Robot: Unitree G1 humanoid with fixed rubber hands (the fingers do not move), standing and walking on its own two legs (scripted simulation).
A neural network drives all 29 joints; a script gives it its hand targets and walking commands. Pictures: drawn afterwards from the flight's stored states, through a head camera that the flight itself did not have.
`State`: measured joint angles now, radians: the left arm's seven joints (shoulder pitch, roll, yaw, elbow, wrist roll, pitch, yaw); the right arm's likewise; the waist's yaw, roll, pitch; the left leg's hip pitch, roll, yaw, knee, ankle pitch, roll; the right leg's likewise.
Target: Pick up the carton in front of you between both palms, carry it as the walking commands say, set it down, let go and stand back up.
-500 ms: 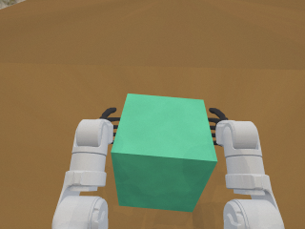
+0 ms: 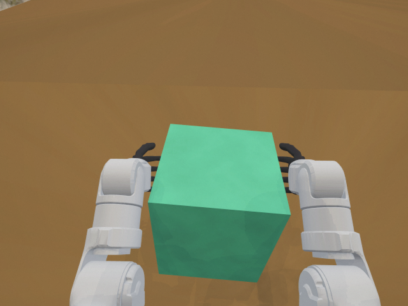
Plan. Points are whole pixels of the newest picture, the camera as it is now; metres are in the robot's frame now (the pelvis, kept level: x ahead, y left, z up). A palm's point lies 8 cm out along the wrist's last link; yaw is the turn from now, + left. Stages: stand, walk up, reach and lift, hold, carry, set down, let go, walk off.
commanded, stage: carry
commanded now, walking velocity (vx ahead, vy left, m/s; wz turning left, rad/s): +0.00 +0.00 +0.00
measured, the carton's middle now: (214, 204) +0.33 +0.01 +0.05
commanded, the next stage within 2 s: none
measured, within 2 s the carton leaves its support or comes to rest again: neither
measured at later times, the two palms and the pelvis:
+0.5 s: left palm (138, 177) +0.33 +0.15 +0.13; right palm (297, 178) +0.33 -0.15 +0.13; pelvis -0.01 +0.00 +0.00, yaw +0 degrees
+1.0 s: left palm (135, 133) +0.41 +0.17 +0.17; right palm (284, 134) +0.41 -0.13 +0.17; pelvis +0.07 +0.01 -0.01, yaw +0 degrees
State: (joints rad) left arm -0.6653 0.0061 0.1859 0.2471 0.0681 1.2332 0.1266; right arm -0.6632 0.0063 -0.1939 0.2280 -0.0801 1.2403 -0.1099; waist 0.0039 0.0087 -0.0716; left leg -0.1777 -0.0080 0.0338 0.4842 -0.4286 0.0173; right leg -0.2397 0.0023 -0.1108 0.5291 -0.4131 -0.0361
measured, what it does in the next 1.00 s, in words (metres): shifts its weight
